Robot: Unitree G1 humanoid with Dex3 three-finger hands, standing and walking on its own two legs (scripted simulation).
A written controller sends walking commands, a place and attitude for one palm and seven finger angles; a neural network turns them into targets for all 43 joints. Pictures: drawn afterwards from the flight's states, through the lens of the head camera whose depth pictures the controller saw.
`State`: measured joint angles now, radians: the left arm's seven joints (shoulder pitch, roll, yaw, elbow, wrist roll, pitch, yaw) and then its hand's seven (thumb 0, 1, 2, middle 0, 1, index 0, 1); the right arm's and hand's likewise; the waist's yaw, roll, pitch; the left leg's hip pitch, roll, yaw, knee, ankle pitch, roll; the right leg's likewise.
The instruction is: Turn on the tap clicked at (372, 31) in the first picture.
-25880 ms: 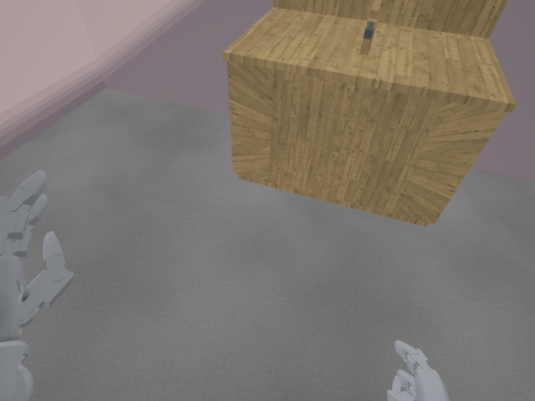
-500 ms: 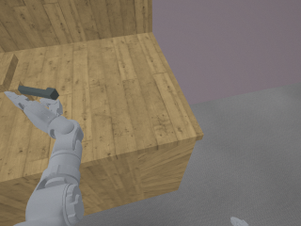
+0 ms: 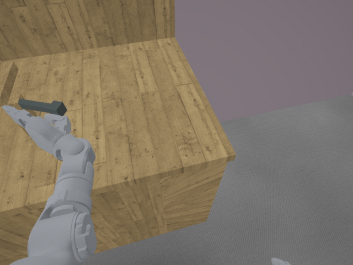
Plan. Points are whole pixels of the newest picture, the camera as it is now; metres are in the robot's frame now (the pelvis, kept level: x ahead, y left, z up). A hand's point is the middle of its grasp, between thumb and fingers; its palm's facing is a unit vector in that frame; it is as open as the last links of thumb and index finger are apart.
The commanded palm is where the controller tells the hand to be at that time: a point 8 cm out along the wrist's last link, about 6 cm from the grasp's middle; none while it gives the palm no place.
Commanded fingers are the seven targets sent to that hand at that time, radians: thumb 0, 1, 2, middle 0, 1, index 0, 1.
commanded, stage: push the lever round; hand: left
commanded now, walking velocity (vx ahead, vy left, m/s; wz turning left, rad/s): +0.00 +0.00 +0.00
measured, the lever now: (57, 109) +0.46 +0.29 +0.10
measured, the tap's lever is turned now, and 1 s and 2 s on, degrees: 63 87 86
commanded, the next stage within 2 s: lift the hand up off the lever in 0.82 s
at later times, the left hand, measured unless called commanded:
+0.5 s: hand (66, 119) +0.43 +0.26 +0.10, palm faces +0.86 -0.51 -0.04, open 8.5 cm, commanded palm +0.43 +0.28 +0.10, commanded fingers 0.00 0.90 0.90 -0.15 -0.15 -0.15 -0.15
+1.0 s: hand (78, 103) +0.48 +0.25 +0.10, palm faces +0.82 -0.57 -0.06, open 7.7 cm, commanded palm +0.44 +0.28 +0.10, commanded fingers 0.00 0.90 0.90 -0.15 -0.15 -0.15 -0.15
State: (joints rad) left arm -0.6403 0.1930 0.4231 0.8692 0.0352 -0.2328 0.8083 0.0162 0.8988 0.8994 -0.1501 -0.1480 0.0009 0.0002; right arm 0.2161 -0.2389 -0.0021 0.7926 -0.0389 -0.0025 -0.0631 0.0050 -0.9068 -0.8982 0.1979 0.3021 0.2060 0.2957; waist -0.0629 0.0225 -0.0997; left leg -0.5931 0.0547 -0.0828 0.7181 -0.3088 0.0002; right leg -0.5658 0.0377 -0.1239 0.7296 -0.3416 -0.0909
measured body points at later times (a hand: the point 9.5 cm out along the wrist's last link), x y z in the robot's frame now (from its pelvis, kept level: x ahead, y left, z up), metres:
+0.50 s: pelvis +0.00 +0.00 +0.00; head +0.05 -0.01 +0.45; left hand +0.38 +0.28 +0.10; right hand +0.10 -0.25 -0.13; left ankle +0.04 +0.18 -0.71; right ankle +0.02 -0.05 -0.71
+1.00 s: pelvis +0.02 +0.02 +0.00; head +0.07 +0.01 +0.44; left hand +0.44 +0.27 +0.10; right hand +0.08 -0.25 -0.14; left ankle +0.04 +0.18 -0.71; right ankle +0.02 -0.05 -0.71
